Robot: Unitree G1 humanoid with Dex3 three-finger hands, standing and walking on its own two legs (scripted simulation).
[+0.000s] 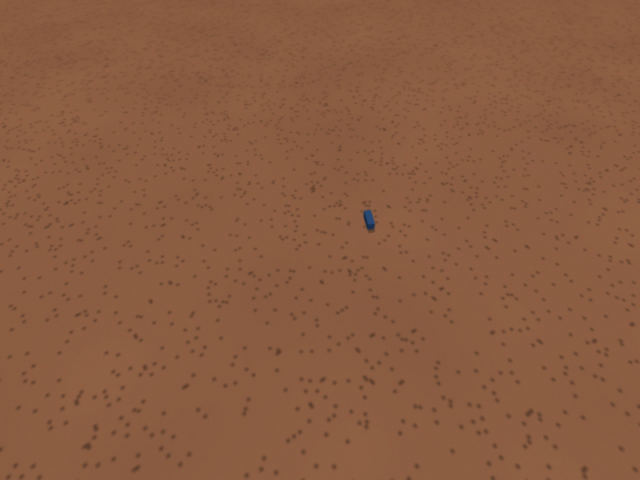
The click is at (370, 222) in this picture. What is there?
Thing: small brick
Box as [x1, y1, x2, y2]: [364, 210, 374, 229]
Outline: 365,210 364,219 367,229 373,228 374,222 370,210
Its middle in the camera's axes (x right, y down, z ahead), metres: +0.21 -0.09 +1.73
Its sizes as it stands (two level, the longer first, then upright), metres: 0.086 0.031 0.035
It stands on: the floor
